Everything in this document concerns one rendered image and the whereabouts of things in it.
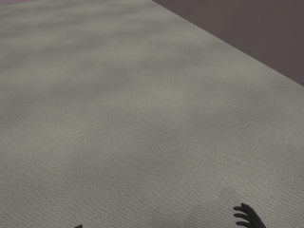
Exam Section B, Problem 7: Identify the right robot hand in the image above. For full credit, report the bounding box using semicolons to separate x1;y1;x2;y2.
233;203;266;228

